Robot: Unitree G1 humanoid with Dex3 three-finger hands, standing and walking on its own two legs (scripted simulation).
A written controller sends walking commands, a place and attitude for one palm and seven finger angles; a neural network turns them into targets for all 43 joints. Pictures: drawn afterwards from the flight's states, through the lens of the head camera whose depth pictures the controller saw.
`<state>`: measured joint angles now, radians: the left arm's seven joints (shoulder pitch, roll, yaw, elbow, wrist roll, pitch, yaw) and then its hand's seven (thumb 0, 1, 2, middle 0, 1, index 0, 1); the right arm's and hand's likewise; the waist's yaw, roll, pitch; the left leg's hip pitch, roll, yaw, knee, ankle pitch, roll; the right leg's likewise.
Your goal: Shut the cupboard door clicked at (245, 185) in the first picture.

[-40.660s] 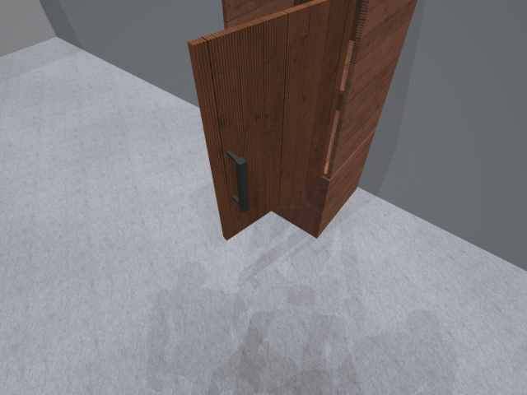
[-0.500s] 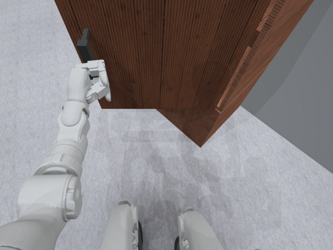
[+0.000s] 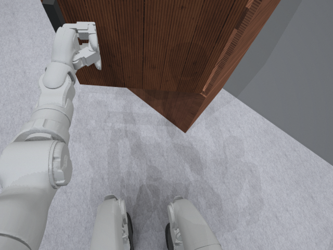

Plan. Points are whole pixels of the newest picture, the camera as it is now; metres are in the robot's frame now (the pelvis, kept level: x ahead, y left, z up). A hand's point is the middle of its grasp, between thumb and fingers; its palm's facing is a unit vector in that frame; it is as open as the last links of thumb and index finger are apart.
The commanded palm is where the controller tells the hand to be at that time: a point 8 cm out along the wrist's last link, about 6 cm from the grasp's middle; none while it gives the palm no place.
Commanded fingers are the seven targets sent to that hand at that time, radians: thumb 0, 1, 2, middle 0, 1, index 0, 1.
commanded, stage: push the door shut along its arc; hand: left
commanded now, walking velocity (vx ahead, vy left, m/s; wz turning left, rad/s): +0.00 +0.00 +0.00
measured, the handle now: (66, 31) +0.61 +0.17 +0.07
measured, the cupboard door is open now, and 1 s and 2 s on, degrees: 38 31 31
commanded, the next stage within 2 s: pull the fist back off the door in 0.46 s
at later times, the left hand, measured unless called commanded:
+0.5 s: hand (111, 33) +0.60 +0.07 +0.07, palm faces -0.29 -0.95 -0.06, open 3.0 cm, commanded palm +0.61 +0.08 +0.07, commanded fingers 0.00 0.90 0.90 -1.30 -1.50 -1.30 -1.50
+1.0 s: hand (114, 36) +0.59 +0.06 +0.07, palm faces +0.09 -1.00 -0.03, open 3.1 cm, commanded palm +0.55 +0.09 +0.07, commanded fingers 0.00 0.90 0.90 -1.30 -1.50 -1.30 -1.50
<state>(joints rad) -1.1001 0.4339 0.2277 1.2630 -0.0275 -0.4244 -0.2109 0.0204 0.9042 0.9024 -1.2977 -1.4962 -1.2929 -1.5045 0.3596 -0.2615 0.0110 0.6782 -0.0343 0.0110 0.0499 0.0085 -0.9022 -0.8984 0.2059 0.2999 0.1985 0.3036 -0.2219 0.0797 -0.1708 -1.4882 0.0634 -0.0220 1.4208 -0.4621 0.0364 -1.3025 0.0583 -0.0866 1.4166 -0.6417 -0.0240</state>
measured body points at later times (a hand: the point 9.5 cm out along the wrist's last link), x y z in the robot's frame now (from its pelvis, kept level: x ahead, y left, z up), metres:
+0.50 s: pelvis +0.00 -0.01 -0.02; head +0.20 +0.01 +0.38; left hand +0.61 +0.12 +0.08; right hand -0.05 -0.26 -0.12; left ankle +0.09 +0.10 -0.58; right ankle +0.01 -0.11 -0.58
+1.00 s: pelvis +0.02 -0.02 +0.01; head +0.20 -0.01 +0.42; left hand +0.58 +0.12 +0.08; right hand -0.02 -0.25 -0.10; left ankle +0.09 +0.10 -0.58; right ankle +0.01 -0.11 -0.58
